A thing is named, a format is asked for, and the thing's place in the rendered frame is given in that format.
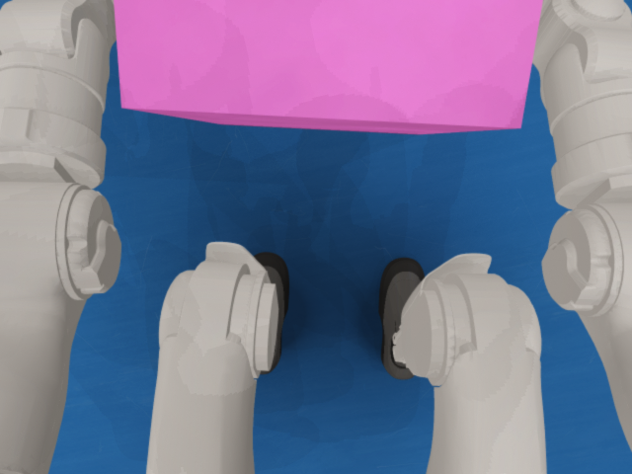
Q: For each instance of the robot left upper arm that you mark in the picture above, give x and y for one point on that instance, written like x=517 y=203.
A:
x=58 y=246

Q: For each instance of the robot right upper arm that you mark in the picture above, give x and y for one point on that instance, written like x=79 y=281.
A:
x=588 y=268

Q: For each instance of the carton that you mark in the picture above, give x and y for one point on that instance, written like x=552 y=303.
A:
x=390 y=66

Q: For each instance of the robot right shin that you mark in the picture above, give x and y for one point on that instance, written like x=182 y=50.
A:
x=462 y=264

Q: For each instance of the left robot forearm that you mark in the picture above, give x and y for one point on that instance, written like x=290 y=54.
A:
x=54 y=72

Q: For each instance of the left robot thigh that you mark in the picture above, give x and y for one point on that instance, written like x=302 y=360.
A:
x=203 y=411

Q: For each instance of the right robot forearm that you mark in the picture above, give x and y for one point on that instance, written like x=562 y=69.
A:
x=583 y=53

